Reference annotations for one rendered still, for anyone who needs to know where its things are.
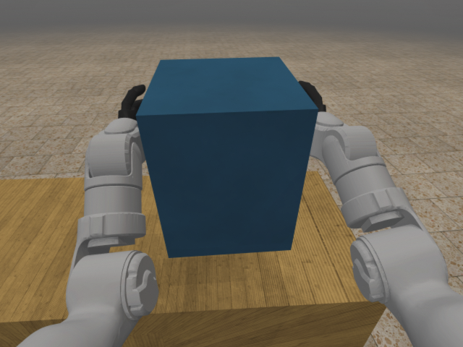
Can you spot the left robot forearm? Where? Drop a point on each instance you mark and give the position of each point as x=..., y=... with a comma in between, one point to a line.
x=113, y=184

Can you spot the robot right hand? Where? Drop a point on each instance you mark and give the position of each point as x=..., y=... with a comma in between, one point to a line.
x=314, y=95

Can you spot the robot left hand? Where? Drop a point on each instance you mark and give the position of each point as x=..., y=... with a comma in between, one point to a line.
x=130, y=105

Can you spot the robot left upper arm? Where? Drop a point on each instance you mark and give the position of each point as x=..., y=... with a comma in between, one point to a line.
x=106, y=296

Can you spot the right robot forearm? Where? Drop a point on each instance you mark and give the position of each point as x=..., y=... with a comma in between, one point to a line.
x=370, y=199

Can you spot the carton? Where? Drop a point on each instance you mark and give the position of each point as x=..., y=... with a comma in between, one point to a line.
x=227, y=144

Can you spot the pedestal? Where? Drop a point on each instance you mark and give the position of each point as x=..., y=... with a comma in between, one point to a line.
x=303, y=297

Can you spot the robot right upper arm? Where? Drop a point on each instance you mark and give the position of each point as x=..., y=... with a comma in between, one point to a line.
x=402, y=269

